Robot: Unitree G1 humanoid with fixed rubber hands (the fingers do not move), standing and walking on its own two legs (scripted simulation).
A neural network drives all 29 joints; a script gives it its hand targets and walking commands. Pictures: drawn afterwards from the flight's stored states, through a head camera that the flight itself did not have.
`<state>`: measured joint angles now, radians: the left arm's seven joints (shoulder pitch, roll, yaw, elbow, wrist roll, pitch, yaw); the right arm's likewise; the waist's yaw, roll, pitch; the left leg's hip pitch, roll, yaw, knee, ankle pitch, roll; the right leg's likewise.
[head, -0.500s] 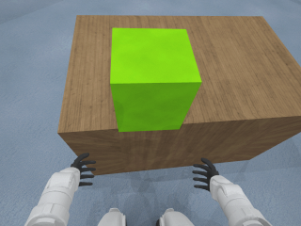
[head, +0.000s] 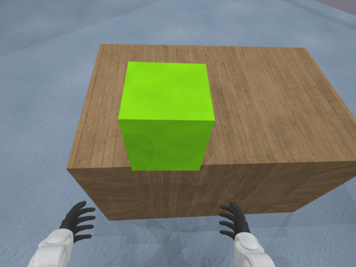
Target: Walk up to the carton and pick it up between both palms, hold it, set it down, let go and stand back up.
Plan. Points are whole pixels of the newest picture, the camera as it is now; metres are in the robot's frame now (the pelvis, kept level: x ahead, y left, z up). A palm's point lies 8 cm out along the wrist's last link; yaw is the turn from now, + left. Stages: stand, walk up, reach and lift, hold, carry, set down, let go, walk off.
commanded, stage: reach and lift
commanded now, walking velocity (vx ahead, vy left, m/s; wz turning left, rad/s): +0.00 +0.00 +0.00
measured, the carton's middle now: (166, 120) +0.49 +0.02 -0.02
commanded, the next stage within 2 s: none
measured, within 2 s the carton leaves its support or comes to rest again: neither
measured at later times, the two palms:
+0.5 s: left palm out of the picture +0.13 +0.27 -0.09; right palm out of the picture +0.12 -0.16 -0.08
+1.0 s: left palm (67, 224) +0.21 +0.25 -0.05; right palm (250, 223) +0.21 -0.17 -0.05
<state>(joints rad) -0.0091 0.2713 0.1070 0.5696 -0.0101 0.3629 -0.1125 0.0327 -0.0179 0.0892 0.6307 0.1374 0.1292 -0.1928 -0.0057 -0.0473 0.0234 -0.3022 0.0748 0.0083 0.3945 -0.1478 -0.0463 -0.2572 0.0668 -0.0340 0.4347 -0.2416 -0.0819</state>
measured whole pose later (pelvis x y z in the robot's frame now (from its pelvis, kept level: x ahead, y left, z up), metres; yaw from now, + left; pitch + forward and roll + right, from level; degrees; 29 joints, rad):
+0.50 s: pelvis -0.02 +0.05 +0.00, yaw -3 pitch -3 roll +0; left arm 0.20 0.20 -0.01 0.59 -0.05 0.09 0.03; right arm 0.22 -0.07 -0.05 0.68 0.02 -0.09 -0.02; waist 0.04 -0.06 -0.01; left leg -0.23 0.03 0.07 0.47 -0.19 -0.01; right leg -0.21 0.02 0.03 0.50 -0.25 -0.01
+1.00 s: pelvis -0.01 +0.06 -0.01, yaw -4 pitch +1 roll +0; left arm 0.01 0.18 -0.17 0.74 -0.21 -0.21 0.14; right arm -0.05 -0.19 -0.08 0.87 0.12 -0.22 0.11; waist 0.04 0.00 -0.09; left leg -0.32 0.03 0.08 0.54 -0.23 0.01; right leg -0.28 0.01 0.04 0.55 -0.28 0.00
